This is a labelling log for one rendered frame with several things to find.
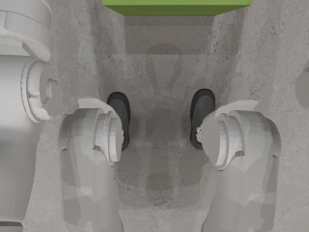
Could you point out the carton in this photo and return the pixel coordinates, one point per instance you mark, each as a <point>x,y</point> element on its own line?
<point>175,7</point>

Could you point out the robot right shin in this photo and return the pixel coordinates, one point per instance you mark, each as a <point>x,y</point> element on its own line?
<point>241,105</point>

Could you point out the robot right upper arm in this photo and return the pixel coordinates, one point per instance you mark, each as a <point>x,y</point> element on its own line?
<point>302,87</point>

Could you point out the right robot foot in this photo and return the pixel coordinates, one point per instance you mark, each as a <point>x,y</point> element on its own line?
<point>203,103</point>

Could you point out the robot left forearm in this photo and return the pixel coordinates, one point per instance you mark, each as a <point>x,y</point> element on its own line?
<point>25,28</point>

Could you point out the robot left upper arm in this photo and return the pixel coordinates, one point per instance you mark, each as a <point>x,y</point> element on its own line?
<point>30,94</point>

